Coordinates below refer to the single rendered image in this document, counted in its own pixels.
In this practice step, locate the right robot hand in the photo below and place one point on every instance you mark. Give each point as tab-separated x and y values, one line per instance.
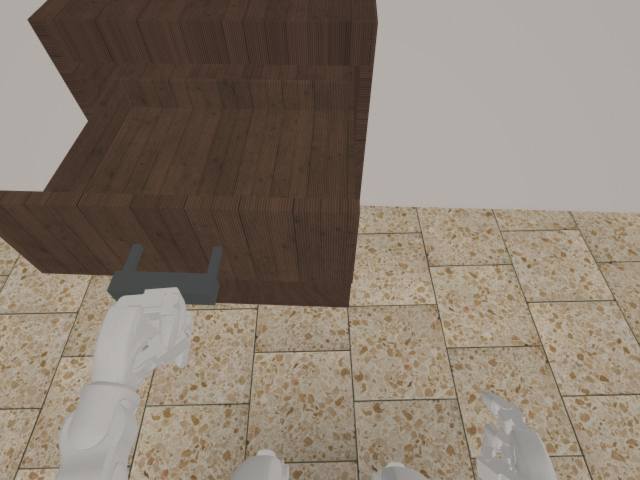
523	454

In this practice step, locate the left robot hand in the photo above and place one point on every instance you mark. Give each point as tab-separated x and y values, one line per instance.
125	331

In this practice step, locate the cabinet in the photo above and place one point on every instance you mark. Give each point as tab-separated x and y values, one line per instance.
91	42

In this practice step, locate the robot left thigh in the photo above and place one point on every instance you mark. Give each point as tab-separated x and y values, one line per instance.
262	467

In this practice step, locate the robot left forearm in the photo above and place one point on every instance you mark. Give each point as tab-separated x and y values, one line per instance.
96	438

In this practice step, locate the handle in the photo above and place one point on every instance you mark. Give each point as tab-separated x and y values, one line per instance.
195	288

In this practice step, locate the drawer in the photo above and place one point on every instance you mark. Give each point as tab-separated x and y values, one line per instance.
264	169

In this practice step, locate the robot left shin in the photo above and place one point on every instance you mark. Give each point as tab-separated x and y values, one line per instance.
266	452

